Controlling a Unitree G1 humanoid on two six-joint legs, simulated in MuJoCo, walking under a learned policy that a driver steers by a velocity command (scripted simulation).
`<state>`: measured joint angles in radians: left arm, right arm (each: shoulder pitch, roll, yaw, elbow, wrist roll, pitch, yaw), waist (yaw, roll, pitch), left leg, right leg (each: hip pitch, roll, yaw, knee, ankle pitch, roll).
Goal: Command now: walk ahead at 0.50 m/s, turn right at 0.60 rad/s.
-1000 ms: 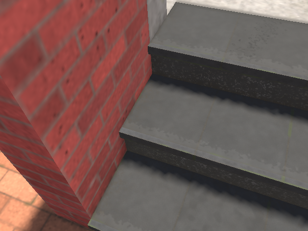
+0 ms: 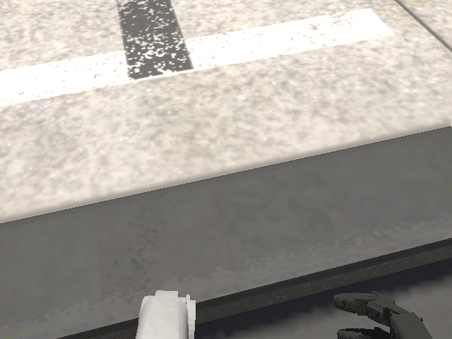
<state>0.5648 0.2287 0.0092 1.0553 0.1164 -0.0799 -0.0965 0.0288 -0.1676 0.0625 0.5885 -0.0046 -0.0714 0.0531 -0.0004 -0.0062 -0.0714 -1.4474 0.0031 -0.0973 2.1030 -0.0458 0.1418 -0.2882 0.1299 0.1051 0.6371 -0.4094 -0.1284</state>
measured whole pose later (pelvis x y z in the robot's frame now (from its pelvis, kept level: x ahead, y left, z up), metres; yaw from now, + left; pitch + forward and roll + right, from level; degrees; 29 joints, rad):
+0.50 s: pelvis +0.31 -0.01 +0.18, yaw -17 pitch +6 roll +3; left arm -0.05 0.20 -0.03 0.73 0.02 -0.05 -0.09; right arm 0.53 -0.15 0.03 1.09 -0.12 -0.10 0.03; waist -0.10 -0.02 -0.14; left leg -0.14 -0.01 0.23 0.42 -0.38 0.02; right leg -1.31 -0.08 0.07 1.82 -0.27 -0.25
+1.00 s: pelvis +0.64 -0.19 +0.34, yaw -16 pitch +4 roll -4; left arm 0.40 0.24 0.01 1.13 0.07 -0.09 -0.01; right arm 0.15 -0.23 -0.03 0.94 -0.05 -0.10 0.09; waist 0.02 0.05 -0.08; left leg -1.02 0.08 -0.11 1.67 -0.03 0.17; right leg -0.36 0.02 -0.22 0.64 -0.36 -0.06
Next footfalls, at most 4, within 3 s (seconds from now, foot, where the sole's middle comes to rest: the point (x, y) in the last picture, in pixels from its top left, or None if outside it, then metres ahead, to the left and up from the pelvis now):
0.16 left None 0.27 0.11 -0.59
0.70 right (364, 233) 0.64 -0.29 -0.42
1.30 left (285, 131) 1.01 -0.13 -0.42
1.76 right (333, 71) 1.31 -0.33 -0.42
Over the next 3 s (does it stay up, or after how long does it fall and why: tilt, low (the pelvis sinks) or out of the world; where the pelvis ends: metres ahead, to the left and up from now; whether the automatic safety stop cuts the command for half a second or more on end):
stays up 1.72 -0.34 0.37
